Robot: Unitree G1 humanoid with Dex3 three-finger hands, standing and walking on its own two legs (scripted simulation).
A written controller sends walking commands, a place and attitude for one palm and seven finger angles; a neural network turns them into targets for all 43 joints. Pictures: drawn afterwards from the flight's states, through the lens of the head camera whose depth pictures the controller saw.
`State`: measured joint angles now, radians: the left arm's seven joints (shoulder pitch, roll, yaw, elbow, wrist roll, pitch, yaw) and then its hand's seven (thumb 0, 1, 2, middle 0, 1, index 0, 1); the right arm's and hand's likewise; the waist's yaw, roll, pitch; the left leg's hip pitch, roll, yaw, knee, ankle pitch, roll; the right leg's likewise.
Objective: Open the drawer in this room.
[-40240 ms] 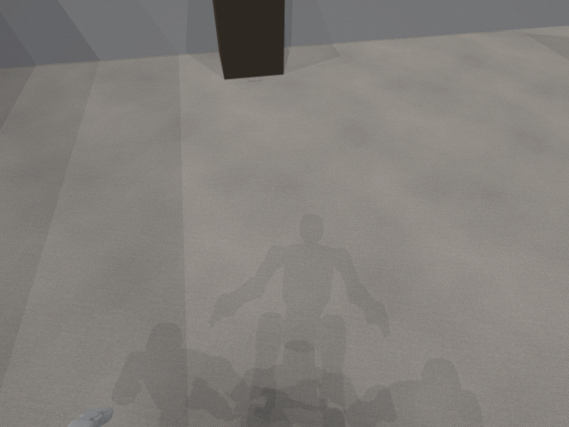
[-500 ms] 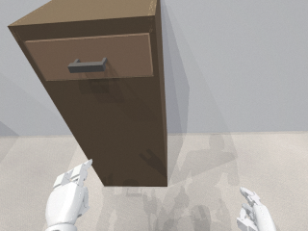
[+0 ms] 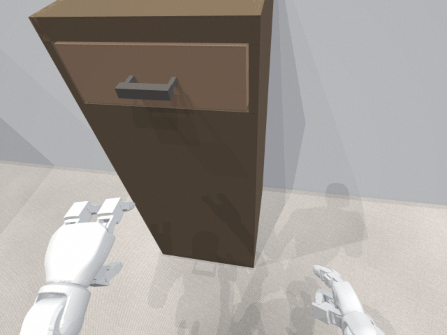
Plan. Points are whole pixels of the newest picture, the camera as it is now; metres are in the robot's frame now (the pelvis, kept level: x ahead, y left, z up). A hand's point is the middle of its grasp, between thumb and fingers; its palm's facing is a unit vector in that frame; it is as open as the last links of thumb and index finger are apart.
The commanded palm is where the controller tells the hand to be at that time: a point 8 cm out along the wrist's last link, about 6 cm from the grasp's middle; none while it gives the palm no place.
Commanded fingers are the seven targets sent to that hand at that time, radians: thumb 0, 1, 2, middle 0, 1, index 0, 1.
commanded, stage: raise the hand with hooked fingers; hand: left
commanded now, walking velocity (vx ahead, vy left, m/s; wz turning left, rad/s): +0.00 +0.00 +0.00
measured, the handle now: (148, 85) +0.52 +0.23 +0.19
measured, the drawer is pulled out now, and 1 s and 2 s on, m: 0.00 0.00 0.00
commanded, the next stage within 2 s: move the hooked fingers above the handle in 1.10 s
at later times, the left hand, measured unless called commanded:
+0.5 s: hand (68, 175) +0.28 +0.27 +0.19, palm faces +0.16 -0.07 -0.99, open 13.5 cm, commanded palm +0.24 +0.27 +0.25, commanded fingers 0.00 -0.50 0.30 -0.30 -1.20 -0.30 -1.20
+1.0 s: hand (57, 162) +0.27 +0.27 +0.22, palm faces +0.09 -0.05 -0.99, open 13.9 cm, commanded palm +0.23 +0.27 +0.29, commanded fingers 0.00 -0.50 0.30 -0.30 -1.20 -0.30 -1.20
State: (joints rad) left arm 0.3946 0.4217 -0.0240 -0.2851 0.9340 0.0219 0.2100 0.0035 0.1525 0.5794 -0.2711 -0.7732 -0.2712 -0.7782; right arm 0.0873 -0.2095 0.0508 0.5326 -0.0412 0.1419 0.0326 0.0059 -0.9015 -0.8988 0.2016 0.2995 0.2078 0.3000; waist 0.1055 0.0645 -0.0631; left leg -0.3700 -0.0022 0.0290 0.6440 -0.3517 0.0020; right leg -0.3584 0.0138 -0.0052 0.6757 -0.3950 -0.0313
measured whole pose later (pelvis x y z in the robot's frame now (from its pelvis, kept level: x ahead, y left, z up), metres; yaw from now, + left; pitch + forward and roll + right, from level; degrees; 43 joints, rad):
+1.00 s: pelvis -0.04 +0.03 +0.02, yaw +2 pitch -1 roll +0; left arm -0.25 0.67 0.07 -0.16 0.72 0.00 -0.29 0.00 -0.50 0.30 -0.32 -1.20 -0.32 -1.20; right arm 0.14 -0.30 0.02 0.60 0.03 0.11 0.02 0.01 -0.90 -0.90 0.20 0.30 0.20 0.30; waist 0.07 0.10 0.03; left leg -0.21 -0.04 0.01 0.42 -0.19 0.04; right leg -0.19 -0.02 -0.02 0.45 -0.24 0.00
